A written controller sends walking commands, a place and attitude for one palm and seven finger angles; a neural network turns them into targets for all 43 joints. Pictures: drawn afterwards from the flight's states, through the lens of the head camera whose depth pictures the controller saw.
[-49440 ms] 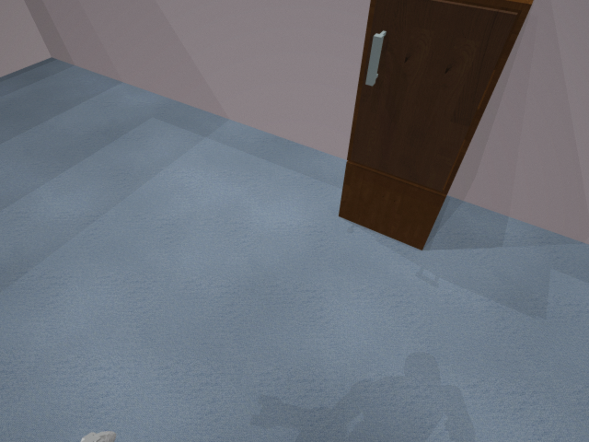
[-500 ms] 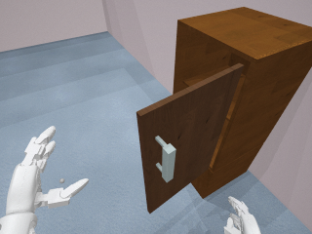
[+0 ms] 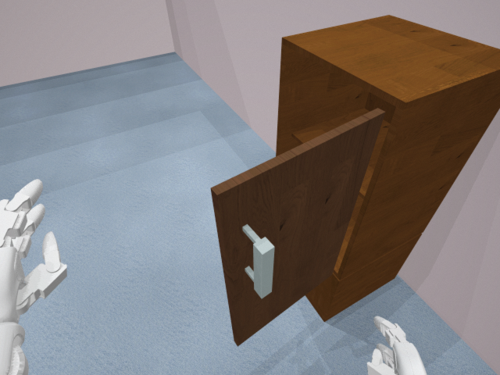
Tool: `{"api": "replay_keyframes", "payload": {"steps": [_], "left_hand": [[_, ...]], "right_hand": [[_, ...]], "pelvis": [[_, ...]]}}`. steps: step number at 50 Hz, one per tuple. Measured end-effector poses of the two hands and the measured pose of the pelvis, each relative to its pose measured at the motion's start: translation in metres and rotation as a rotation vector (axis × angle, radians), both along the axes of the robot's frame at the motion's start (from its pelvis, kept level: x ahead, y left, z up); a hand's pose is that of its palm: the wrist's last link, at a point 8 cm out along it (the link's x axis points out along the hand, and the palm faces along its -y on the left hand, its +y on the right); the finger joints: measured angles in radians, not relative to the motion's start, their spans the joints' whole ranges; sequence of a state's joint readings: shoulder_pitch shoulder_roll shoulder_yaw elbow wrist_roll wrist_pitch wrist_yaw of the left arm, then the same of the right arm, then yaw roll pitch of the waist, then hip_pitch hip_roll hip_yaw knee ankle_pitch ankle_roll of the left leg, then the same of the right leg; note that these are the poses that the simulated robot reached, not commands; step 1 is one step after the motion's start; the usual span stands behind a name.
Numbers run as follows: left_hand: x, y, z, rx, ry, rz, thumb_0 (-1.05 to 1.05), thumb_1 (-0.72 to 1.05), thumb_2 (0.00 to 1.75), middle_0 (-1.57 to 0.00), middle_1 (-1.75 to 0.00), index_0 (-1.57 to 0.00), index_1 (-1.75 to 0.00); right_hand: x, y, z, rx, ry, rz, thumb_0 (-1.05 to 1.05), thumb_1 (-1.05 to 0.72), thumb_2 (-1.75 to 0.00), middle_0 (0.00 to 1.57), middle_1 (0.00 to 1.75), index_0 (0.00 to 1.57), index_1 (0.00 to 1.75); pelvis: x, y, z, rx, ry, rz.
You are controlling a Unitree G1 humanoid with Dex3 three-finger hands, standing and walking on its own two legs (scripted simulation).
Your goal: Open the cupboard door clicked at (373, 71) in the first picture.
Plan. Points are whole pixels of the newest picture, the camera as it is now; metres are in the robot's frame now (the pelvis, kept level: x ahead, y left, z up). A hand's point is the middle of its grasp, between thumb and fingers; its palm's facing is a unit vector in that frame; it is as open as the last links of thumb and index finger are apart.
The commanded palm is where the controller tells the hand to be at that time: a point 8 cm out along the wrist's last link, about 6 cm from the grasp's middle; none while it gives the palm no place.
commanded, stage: draw the hand back to the body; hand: left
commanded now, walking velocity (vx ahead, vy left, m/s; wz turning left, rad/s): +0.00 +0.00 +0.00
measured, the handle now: (256, 261) +0.31 +0.04 +0.01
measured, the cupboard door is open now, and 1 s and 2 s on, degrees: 97 97 97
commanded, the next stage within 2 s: step back with the hand held close in 0.16 s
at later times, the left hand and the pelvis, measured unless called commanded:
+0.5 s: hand (68, 267) +0.19 +0.25 +0.16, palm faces +0.39 -0.80 -0.46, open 7.4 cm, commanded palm +0.13 +0.29 +0.17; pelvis -0.01 -0.01 +0.00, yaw -1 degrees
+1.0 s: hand out of the picture +0.09 +0.28 +0.16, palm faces +0.47 -0.74 -0.49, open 7.4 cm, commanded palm +0.03 +0.32 +0.17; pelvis -0.10 +0.01 -0.02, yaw +2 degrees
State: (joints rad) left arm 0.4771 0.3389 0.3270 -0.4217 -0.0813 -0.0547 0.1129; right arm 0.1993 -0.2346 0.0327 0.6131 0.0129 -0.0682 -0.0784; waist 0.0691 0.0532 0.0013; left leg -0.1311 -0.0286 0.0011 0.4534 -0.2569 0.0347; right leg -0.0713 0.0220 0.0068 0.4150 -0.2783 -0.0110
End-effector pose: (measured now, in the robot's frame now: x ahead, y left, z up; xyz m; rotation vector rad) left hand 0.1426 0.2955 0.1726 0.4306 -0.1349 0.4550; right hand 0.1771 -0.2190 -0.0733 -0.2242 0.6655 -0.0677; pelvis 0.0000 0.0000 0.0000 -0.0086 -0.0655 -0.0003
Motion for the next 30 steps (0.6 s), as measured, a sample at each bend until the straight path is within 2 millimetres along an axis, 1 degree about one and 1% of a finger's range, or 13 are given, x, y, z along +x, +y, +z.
{"api": "replay_keyframes", "payload": {"steps": [4,15,20,25,30], "left_hand": [[0.0,-0.005,-0.001,0.001,0.007,-0.011,0.01,0.88,0.89,-0.21,-0.3,-0.21,-0.3],[-0.001,-0.01,0.002,0.01,0.002,0.0,0.02,0.89,0.9,-0.21,-0.3,-0.21,-0.3],[0.003,-0.005,0.009,0.07,-0.013,-0.011,0.02,0.89,0.9,-0.21,-0.3,-0.21,-0.3],[0.006,-0.006,0.003,0.093,0.037,-0.058,0.01,0.89,0.9,-0.21,-0.3,-0.21,-0.3],[0.0,-0.006,0.001,0.113,0.053,-0.109,0.02,0.89,0.9,-0.21,-0.3,-0.22,-0.31]], "right_hand": [[-0.002,-0.004,-0.001,-0.002,0.004,-0.006,0.01,-0.9,-0.9,0.21,0.3,0.2,0.3],[-0.005,-0.011,-0.004,0.008,0.011,-0.013,0.01,-0.91,-0.9,0.21,0.3,0.2,0.3],[-0.008,-0.016,-0.003,0.007,0.029,-0.034,0.01,-0.9,-0.9,0.21,0.3,0.2,0.3],[-0.019,-0.024,-0.001,-0.008,0.05,-0.094,0.01,-0.9,-0.9,0.21,0.3,0.2,0.3],[-0.038,-0.029,0.002,-0.033,0.067,-0.144,0.01,-0.91,-0.9,0.21,0.3,0.2,0.3]], "pelvis": [[0.0,-0.004,0.0,0.0,-0.004,0.001],[-0.001,-0.011,0.001,0.001,-0.011,-0.001],[-0.005,-0.011,0.001,-0.01,0.02,-0.004],[-0.012,-0.005,0.002,-0.006,0.046,-0.021],[-0.025,0.001,0.001,-0.003,0.055,-0.032]]}}
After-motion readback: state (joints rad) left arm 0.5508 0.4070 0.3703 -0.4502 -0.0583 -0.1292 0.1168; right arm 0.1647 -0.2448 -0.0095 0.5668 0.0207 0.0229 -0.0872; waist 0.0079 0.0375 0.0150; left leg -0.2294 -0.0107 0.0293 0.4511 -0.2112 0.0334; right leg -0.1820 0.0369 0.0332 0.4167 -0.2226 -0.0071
